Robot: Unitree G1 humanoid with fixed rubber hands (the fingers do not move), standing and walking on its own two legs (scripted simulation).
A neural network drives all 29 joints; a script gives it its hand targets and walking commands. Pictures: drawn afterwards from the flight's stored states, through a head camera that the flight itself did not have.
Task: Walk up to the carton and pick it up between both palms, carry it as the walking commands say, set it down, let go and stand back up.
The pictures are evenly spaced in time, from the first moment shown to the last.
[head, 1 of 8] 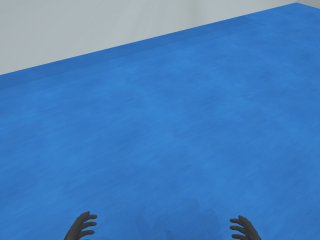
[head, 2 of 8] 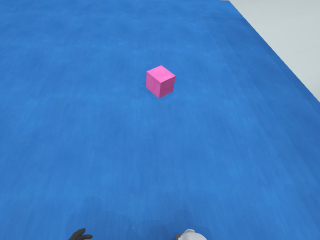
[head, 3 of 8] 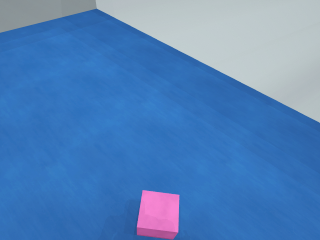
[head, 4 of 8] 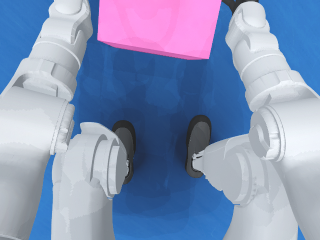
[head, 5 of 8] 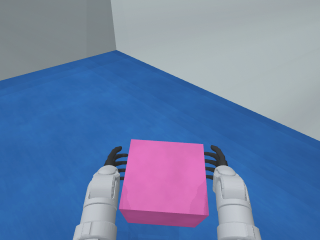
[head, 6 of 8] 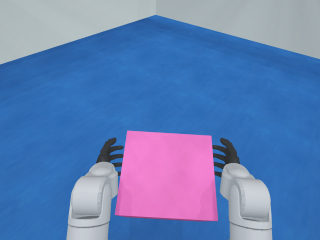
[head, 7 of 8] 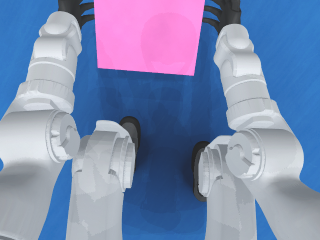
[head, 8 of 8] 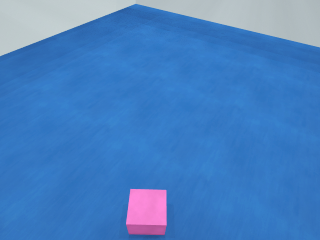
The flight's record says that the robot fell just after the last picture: no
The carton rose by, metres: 0.70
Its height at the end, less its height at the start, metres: +0.00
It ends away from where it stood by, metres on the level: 1.11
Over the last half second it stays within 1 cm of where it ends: yes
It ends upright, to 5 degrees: yes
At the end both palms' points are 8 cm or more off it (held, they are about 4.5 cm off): yes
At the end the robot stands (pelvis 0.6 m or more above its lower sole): yes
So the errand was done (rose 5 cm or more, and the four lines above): yes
